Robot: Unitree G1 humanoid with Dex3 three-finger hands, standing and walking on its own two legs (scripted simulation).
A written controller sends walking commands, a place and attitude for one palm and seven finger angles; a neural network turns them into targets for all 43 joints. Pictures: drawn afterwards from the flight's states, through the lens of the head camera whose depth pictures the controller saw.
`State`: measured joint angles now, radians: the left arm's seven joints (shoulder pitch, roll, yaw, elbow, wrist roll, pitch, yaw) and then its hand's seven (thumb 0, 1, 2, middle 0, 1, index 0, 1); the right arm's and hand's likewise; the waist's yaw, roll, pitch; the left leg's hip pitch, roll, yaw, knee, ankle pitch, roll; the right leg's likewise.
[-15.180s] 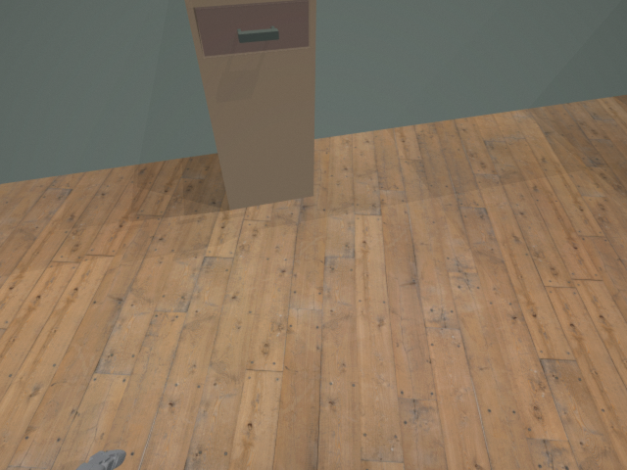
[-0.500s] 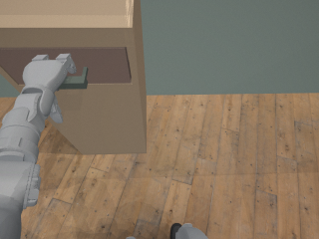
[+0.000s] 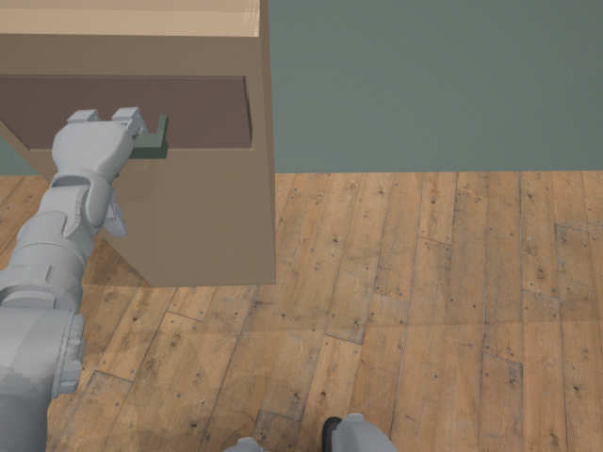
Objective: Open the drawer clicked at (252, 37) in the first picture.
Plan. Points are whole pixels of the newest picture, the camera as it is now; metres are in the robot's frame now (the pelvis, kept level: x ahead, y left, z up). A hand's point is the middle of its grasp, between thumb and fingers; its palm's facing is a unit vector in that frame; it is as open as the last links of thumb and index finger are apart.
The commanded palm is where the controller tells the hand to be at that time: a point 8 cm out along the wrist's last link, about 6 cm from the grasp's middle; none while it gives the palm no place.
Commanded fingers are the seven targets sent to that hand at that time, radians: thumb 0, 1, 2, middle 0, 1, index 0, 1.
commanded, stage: lower the fingers behind the handle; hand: left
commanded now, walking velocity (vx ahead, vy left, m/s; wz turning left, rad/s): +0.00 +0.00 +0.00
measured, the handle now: (122, 134) +0.54 +0.24 +0.04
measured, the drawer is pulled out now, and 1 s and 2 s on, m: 0.00 0.00 0.03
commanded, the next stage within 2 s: close the thumb around the handle in 0.50 s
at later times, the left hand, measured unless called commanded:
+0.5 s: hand (119, 175) +0.49 +0.24 +0.02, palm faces -0.07 -0.04 -1.00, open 13.8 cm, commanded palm +0.47 +0.24 +0.07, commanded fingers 0.00 -0.50 0.30 -0.30 -1.20 -0.30 -1.20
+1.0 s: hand (119, 172) +0.49 +0.24 +0.02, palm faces -0.08 -0.03 -1.00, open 9.4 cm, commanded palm +0.48 +0.24 +0.07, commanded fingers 0.00 0.68 0.80 -0.38 -1.33 -0.38 -1.33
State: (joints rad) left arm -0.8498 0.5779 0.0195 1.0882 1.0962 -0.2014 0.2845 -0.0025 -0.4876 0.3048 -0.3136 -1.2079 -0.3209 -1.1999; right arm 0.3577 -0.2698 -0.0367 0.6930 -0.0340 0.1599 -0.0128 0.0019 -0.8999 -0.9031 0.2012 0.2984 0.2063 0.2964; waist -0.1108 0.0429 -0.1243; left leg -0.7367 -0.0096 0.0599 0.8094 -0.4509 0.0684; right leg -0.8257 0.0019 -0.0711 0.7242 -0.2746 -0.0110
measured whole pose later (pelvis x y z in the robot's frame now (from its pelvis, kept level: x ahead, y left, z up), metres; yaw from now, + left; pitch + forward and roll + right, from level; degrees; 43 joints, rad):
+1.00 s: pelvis +0.00 -0.01 +0.00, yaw +0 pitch +22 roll -2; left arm -0.88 0.61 0.02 1.10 1.09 -0.19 0.28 0.00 0.16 0.58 -0.34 -1.27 -0.37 -1.27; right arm 0.36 -0.28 -0.03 0.69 -0.03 0.15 -0.03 0.00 -0.90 -0.90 0.20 0.30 0.21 0.30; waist -0.12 0.04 -0.12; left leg -0.78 0.00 0.06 0.84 -0.46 0.06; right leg -0.87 0.01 -0.07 0.76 -0.28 -0.02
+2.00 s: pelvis +0.02 +0.00 +0.01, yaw -2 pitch +20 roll -2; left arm -0.56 0.49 0.02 0.78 1.06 -0.15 0.32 0.01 0.69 0.80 -0.26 -1.35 -0.38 -1.35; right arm 0.27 -0.26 -0.05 0.64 -0.01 0.19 0.00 0.00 -0.90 -0.90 0.20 0.30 0.21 0.30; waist -0.04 0.04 -0.14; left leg -0.62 -0.01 0.08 0.73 -0.45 0.07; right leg -0.73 0.02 -0.04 0.67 -0.28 -0.01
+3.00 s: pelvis -0.02 -0.02 +0.00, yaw +0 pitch +16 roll +0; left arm -0.56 0.52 0.03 0.88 1.09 -0.21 0.33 -0.01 0.66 0.81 -0.33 -1.35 -0.40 -1.35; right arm 0.28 -0.27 -0.05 0.67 -0.01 0.13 -0.04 0.01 -0.90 -0.90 0.20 0.30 0.21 0.30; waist -0.03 0.04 -0.11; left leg -0.64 -0.02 0.04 0.78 -0.42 0.04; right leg -0.75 0.01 -0.06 0.74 -0.27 -0.04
